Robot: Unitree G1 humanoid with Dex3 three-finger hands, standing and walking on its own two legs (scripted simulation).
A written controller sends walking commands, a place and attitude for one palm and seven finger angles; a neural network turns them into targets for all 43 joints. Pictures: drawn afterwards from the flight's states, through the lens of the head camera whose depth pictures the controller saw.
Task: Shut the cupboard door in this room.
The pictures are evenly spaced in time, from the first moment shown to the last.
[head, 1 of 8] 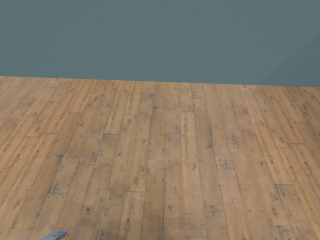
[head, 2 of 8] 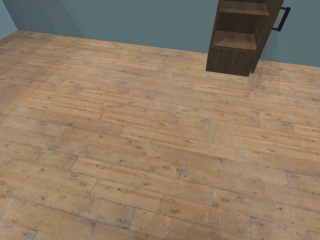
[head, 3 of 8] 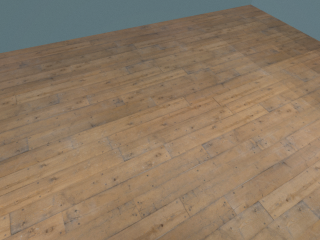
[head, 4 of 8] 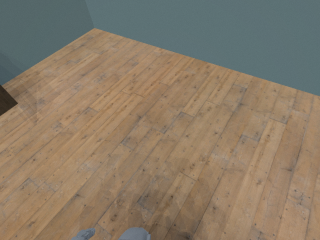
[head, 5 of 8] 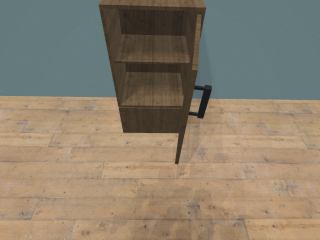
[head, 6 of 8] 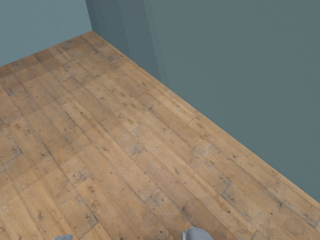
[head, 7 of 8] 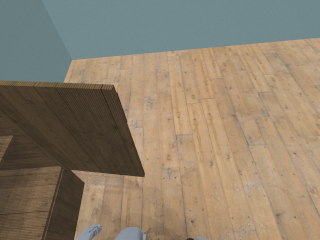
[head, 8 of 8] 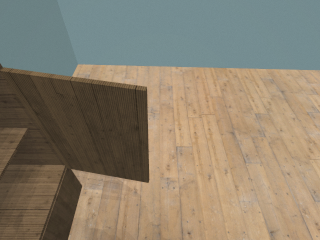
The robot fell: no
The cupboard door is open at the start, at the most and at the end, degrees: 80 80 80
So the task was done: no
